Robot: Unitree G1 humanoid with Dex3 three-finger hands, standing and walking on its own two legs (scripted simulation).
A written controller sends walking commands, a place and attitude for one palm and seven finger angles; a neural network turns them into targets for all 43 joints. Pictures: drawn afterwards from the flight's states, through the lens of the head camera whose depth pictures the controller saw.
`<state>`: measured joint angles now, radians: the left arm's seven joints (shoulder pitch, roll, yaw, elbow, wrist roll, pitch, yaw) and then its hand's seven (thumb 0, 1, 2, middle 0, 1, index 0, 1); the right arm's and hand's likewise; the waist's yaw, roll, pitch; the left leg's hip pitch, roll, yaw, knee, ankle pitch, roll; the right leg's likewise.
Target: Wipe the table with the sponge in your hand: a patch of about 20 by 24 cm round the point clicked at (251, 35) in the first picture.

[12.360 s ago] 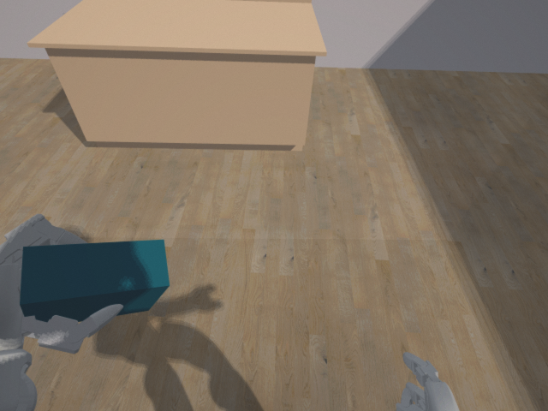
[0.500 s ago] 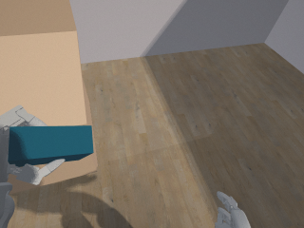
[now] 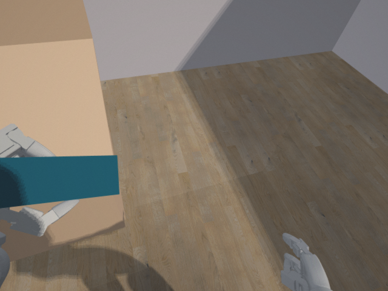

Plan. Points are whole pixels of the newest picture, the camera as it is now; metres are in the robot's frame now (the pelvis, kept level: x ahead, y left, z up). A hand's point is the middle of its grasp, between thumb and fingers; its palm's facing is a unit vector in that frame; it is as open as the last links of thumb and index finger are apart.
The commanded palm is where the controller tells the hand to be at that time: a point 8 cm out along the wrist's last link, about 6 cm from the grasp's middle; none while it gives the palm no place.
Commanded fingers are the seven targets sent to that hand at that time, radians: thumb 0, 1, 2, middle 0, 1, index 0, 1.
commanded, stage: shuffle to correct the standing spot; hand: left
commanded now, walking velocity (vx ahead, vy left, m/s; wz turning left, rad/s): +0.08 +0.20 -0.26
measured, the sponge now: (77, 180) +0.24 +0.20 +0.16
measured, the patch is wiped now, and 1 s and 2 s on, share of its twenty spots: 0.00 0.00 0.00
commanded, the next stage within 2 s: come to a stop and stand still in 1.82 s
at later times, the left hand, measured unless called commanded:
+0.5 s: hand (11, 168) +0.23 +0.28 +0.19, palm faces +0.32 -0.83 -0.46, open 9.3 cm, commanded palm +0.19 +0.32 +0.20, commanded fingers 0.00 0.10 1.30 -1.20 -1.60 -1.20 -1.60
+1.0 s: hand out of the picture +0.24 +0.40 +0.19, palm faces +0.36 -0.83 -0.43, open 9.3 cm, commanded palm +0.19 +0.45 +0.20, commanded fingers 0.00 0.10 1.30 -1.20 -1.60 -1.20 -1.60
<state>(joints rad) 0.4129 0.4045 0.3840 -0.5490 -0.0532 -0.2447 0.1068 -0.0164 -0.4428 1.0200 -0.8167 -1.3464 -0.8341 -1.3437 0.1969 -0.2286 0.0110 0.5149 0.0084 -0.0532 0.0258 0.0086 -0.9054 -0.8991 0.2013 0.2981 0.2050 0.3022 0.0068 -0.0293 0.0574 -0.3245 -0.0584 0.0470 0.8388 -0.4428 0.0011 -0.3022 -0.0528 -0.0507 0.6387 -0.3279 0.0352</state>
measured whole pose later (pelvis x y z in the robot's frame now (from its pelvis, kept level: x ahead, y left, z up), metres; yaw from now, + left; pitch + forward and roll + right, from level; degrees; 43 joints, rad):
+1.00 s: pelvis +0.02 +0.18 +0.01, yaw -3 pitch -1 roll +1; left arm 0.47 0.38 0.38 -0.54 -0.02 -0.23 0.14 -0.01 -0.44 1.02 -0.81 -1.35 -0.83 -1.35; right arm 0.21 -0.19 0.02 0.62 0.00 -0.08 0.01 0.01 -0.91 -0.90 0.20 0.30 0.21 0.30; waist 0.02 -0.04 0.05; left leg -0.41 0.03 0.04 0.82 -0.38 -0.02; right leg -0.31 -0.12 -0.06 0.66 -0.33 0.04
